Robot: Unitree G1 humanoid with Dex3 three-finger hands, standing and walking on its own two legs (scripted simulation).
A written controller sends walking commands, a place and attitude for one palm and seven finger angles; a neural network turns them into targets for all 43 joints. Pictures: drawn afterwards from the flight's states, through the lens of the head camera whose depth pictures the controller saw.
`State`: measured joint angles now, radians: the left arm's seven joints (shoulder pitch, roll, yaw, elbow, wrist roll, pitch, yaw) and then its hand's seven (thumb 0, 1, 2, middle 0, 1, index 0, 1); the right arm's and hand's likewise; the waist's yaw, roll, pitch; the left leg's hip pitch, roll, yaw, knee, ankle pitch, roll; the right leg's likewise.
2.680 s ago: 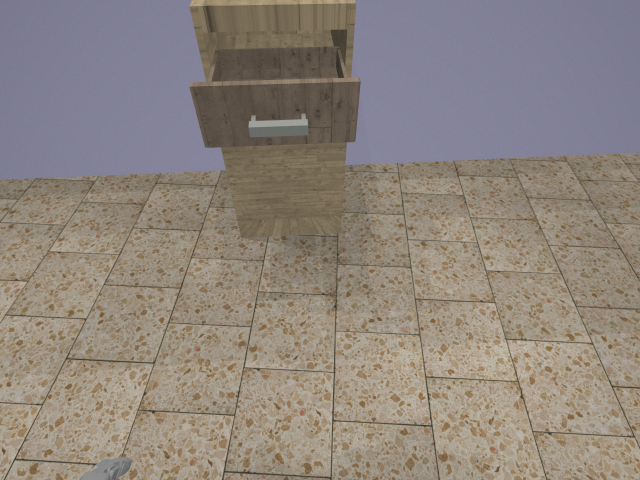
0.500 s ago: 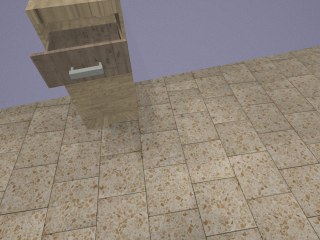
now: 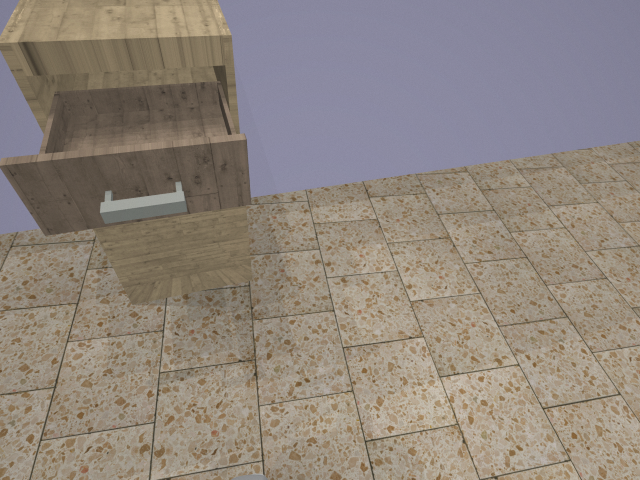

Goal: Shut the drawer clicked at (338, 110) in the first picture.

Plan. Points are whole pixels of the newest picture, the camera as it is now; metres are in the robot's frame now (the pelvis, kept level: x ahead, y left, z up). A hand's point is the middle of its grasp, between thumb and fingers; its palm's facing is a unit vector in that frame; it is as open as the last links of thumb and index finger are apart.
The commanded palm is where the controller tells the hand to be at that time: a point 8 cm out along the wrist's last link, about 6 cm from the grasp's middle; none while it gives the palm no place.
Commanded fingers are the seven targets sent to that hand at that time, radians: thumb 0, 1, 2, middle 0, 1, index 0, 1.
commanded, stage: turn to face it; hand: left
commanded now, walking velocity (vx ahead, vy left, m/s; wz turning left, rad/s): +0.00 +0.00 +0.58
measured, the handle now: (145, 199) +0.54 +0.36 -0.01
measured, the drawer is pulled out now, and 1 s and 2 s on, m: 0.29 0.29 0.29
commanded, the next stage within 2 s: take the last steps up to it in 0.74 s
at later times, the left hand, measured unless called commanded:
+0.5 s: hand out of the picture +0.12 +0.24 -0.15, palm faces +0.21 -0.95 -0.22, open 7.4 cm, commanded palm none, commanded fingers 0.00 0.90 0.90 -0.20 -0.30 -0.20 -0.30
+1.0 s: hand out of the picture +0.00 +0.14 -0.14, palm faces +0.43 -0.87 -0.23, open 7.4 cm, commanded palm none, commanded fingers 0.00 0.90 0.90 -0.20 -0.30 -0.20 -0.30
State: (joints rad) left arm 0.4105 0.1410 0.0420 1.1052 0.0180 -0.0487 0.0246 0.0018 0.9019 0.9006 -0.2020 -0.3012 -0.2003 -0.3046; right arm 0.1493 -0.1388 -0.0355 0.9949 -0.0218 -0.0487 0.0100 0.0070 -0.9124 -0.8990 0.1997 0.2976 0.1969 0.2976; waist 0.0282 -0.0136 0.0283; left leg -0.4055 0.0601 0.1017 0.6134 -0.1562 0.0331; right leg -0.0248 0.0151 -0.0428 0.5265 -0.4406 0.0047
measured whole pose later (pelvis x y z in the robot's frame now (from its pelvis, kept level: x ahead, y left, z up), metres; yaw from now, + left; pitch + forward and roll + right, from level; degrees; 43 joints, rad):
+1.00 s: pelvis +0.05 -0.03 +0.02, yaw +22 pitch -1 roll +1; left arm 0.31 0.13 0.03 1.00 0.02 -0.02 0.03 0.00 0.90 0.90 -0.20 -0.30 -0.20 -0.30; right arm 0.22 -0.24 -0.08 1.03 -0.03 0.06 0.00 0.01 -0.91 -0.90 0.20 0.30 0.20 0.30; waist 0.01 0.04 0.03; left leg -0.43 0.03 -0.03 1.04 -0.34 -0.04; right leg -0.12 -0.02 -0.11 0.40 -0.26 -0.04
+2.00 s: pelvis +0.28 +0.07 +0.01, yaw +20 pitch -2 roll -1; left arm 0.18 0.17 0.05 1.06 0.01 -0.04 0.03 -0.01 0.95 0.90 -0.20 -0.30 -0.20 -0.30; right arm 0.28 -0.14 -0.05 1.08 -0.02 -0.01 -0.02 0.01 -0.92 -0.90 0.20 0.30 0.20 0.30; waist -0.04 0.03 0.06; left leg -0.45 0.11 0.07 0.99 -0.38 -0.02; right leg -0.24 0.02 -0.16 0.44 -0.18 -0.07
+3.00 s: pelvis +0.31 +0.08 +0.01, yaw +18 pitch -1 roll +0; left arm 0.19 0.15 0.00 0.97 0.00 -0.01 0.04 0.00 0.90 0.90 -0.20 -0.30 -0.20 -0.30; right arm 0.31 -0.13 -0.01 1.08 -0.02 0.01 -0.02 0.01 -0.91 -0.90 0.20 0.30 0.20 0.30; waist -0.03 0.00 0.04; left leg -0.22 0.00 0.05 0.51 -0.27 0.02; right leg -0.24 0.01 -0.09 0.50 -0.24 -0.05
